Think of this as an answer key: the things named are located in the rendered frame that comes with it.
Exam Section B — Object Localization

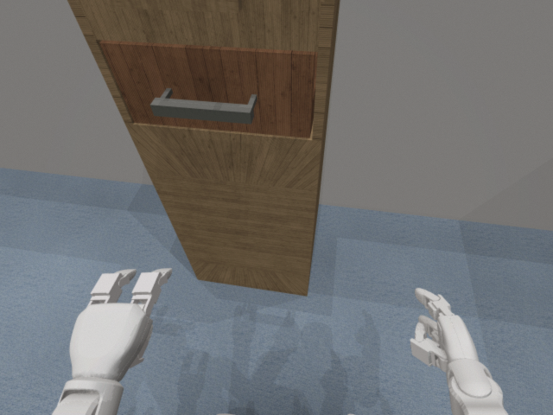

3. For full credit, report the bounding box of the robot right hand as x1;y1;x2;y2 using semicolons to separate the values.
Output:
410;288;479;373

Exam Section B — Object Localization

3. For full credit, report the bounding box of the robot left forearm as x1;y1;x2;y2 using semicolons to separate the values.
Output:
52;377;124;415

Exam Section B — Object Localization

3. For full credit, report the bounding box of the robot right forearm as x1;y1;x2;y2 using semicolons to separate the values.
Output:
446;359;508;415

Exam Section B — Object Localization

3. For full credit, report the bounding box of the cabinet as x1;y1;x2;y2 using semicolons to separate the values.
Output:
67;0;340;297

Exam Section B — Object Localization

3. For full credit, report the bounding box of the drawer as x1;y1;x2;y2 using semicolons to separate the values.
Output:
99;40;318;138

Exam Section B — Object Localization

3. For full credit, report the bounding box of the robot left hand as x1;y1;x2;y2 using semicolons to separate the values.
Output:
69;268;172;382

